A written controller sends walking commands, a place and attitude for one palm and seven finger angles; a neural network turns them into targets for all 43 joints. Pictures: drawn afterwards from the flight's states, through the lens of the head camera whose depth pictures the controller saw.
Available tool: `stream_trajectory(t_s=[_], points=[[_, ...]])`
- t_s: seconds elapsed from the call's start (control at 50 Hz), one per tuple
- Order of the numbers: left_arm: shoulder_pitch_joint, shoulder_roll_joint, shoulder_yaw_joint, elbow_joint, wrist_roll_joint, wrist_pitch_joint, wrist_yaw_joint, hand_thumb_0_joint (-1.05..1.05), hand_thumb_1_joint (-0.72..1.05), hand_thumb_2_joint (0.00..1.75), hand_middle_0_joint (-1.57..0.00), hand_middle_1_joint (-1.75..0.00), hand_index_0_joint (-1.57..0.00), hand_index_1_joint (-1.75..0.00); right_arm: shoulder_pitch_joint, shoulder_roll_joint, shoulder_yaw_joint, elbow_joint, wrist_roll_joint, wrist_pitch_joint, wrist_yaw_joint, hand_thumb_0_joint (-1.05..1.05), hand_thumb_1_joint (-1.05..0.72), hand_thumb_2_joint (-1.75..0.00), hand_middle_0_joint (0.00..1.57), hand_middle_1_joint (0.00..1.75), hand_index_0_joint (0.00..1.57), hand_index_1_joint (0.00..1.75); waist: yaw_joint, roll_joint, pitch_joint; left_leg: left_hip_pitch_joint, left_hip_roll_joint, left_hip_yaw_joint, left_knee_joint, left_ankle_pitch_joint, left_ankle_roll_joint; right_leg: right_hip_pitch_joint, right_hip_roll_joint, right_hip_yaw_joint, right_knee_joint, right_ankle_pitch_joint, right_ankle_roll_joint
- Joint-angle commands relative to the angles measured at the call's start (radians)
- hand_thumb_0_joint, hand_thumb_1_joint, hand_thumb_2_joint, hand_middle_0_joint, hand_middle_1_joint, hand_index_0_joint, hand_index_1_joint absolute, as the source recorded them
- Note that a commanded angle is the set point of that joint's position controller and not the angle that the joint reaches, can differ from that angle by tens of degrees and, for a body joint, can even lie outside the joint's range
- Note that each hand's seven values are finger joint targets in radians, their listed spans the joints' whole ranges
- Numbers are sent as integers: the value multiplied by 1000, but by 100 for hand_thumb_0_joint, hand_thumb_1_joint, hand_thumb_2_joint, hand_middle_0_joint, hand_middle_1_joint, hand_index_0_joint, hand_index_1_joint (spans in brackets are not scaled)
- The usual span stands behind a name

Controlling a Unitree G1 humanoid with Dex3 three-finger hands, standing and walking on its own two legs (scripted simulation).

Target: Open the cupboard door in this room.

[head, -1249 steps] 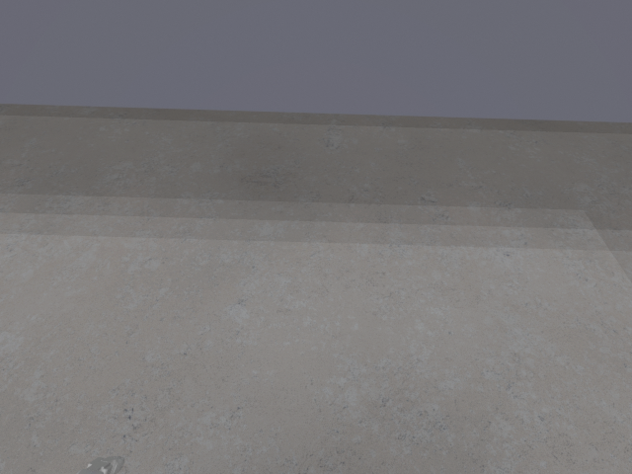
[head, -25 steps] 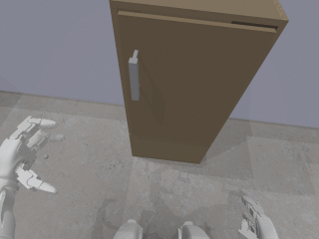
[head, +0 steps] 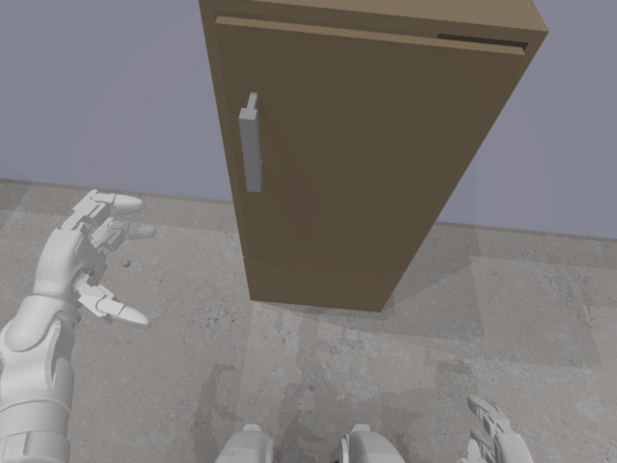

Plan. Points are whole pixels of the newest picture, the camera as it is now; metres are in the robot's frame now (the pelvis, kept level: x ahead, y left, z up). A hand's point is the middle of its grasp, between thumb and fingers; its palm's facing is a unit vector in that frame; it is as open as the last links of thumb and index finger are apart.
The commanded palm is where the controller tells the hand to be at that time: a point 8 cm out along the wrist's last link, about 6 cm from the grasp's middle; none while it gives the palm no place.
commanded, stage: move the hooked fingers beside the handle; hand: left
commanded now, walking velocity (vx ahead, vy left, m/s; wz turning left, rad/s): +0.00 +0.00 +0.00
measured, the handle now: (253, 145) +0.56 +0.11 +0.05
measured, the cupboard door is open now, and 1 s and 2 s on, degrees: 0 0 0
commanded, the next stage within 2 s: slide the fingers in behind the handle in 1.96 s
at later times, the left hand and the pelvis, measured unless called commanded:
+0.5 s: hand (171, 216) +0.42 +0.20 +0.05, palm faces -0.07 -1.00 -0.02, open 14.0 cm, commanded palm +0.40 +0.25 +0.05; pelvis +0.00 -0.01 +0.00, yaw -1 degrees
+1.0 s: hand (200, 178) +0.49 +0.18 +0.04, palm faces -0.07 -1.00 -0.01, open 14.0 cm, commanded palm +0.47 +0.22 +0.04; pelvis +0.00 -0.01 -0.02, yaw -1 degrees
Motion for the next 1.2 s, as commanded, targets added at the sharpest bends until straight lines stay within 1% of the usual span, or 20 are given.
stream_trajectory(t_s=[0.0, 0.12, 0.22, 0.26, 0.28, 0.34, 0.4, 0.44, 0.54, 0.56, 0.6, 0.72, 0.78, 0.86, 0.9, 0.94, 1.0, 1.04, 1.14, 1.18], points=[[-286, 211, 52, -168, -11, -76, 17, 0, -50, 30, -30, -120, -30, -120, 16, -167, -69, -112, 0, -26, -7, 0, -90, -90, 20, 30, 20, 30, -1, 94, -301, 190, 7, -40, -179, 329, -21, 170, 9, 20, -108, 210, -22], [-405, 246, 74, -75, 16, -95, 43, 0, -50, 30, -30, -120, -30, -120, 40, -165, -70, -78, -2, -1, -11, 0, -90, -90, 20, 30, 20, 30, -16, 67, -300, 162, 9, -32, -169, 313, -17, 170, 7, 32, -109, 216, -17], [-498, 237, 50, -34, 36, -114, 48, 0, -50, 30, -30, -120, -30, -120, 58, -163, -73, -56, -4, 12, -10, 0, -90, -90, 20, 30, 20, 30, -24, 101, -368, 201, 10, -32, -156, 355, -18, 164, 4, 37, -100, 248, -18], [-548, 211, 23, 2, 43, -112, 53, 0, -50, 30, -30, -120, -30, -120, 60, -160, -72, -46, -3, 20, -8, 0, -90, -90, 20, 30, 20, 30, -36, 94, -352, 189, 10, -31, -151, 340, -15, 149, 3, 36, -101, 240, -15], [-531, 238, 54, 24, 44, -111, 59, 0, -50, 30, -30, -120, -30, -120, 69, -164, -75, -44, -4, 25, -7, 0, -90, -90, 20, 30, 20, 30, -23, 82, -360, 183, 11, -31, -152, 345, -16, 163, 3, 37, -101, 245, -17], [-579, 249, 55, 66, 55, -111, 68, 0, -50, 30, -30, -120, -30, -120, 78, -166, -75, -36, -5, 38, -4, 0, -90, -90, 20, 30, 20, 30, -32, 69, -375, 158, 10, -27, -143, 356, -12, 176, 2, 42, -94, 273, -14], [-619, 215, 25, 81, 63, -119, 80, 0, -50, 30, -30, -120, -30, -120, 89, -161, -75, -36, -8, 48, 3, 0, -90, -90, 20, 30, 20, 30, -40, 85, -386, 178, 11, -27, -133, 378, -11, 156, 5, 40, -89, 285, -15], [-664, 263, 62, 134, 73, -124, 91, 0, -50, 30, -30, -120, -30, -120, 97, -166, -75, -22, -10, 59, 3, 0, -90, -90, 20, 30, 20, 30, -45, 53, -377, 134, 10, -21, -129, 332, -8, 167, 4, 50, -94, 266, -10], [-726, 258, 50, 149, 92, -152, 104, 0, -50, 30, -30, -120, -30, -120, 114, -161, -75, -19, -14, 76, 10, 0, -90, -90, 20, 30, 20, 30, -43, 108, -432, 177, 10, -24, -123, 388, -13, 165, 5, 48, -77, 302, -15], [-730, 238, 33, 168, 94, -151, 104, 0, -50, 30, -30, -120, -30, -120, 115, -159, -74, -16, -13, 80, 13, 0, -90, -90, 20, 30, 20, 30, -51, 100, -423, 173, 10, -20, -119, 379, -10, 157, 6, 50, -84, 300, -12], [-755, 271, 62, 218, 94, -151, 110, 0, -50, 30, -30, -120, -30, -120, 127, -164, -74, -6, -15, 87, 11, 0, -90, -90, 20, 30, 20, 30, -59, 45, -404, 122, 9, -19, -110, 357, -3, 177, 9, 55, -83, 303, -11], [-855, 296, 66, 274, 118, -165, 113, 0, -50, 30, -30, -120, -30, -120, 150, -167, -70, 8, -21, 106, 14, 0, -90, -90, 20, 30, 20, 30, -68, 94, -429, 136, 11, -24, -103, 370, -6, 150, 10, 54, -70, 307, -13], [-939, 271, 34, 313, 127, -168, 119, 0, -50, 30, -30, -120, -30, -120, 160, -167, -69, 22, -24, 113, 17, 0, -90, -90, 20, 30, 20, 30, -98, 93, -418, 128, 13, -29, -90, 346, -3, 106, 10, 53, -69, 280, -9], [-978, 286, 48, 333, 137, -172, 134, 0, -50, 30, -30, -120, -30, -120, 177, -169, -69, 26, -32, 122, 22, 0, -90, -90, 20, 30, 20, 30, -98, 133, -464, 157, 13, -33, -79, 389, -7, 95, 11, 49, -58, 299, -11], [-996, 294, 53, 367, 144, -169, 141, 0, -50, 30, -30, -120, -30, -120, 190, -173, -68, 32, -37, 128, 24, 0, -90, -90, 20, 30, 20, 30, -114, 101, -456, 144, 16, -39, -70, 393, -3, 83, 16, 44, -51, 302, -11], [-1018, 281, 39, 371, 155, -170, 148, 0, -50, 30, -30, -120, -30, -120, 193, -171, -67, 28, -39, 136, 29, 0, -90, -90, 20, 30, 20, 30, -112, 135, -465, 154, 14, -37, -70, 397, -6, 71, 14, 46, -51, 299, -11], [-1037, 308, 62, 419, 163, -163, 166, 0, -50, 30, -30, -120, -30, -120, 211, -178, -65, 29, -43, 147, 31, 0, -90, -90, 20, 30, 20, 30, -127, 94, -445, 122, 17, -44, -64, 387, -2, 62, 19, 40, -46, 293, -11], [-1101, 314, 52, 430, 180, -161, 176, 0, -50, 30, -30, -120, -30, -120, 216, -180, -62, 32, -45, 153, 33, 0, -90, -90, 20, 30, 20, 30, -139, 118, -434, 111, 18, -46, -61, 361, -3, 37, 18, 42, -46, 266, -9], [-1186, 316, 53, 418, 200, -181, 209, 0, -50, 30, -30, -120, -30, -120, 241, -181, -63, 39, -60, 160, 40, 0, -90, -90, 20, 30, 20, 30, -150, 190, -524, 188, 23, -62, -39, 437, -12, -5, 20, 34, -24, 286, -13], [-1145, 300, 48, 467, 210, -168, 216, 0, -50, 30, -30, -120, -30, -120, 252, -183, -62, 38, -63, 169, 47, 0, -90, -90, 20, 30, 20, 30, -151, 152, -492, 167, 25, -64, -42, 432, -12, -8, 22, 26, -26, 281, -13]])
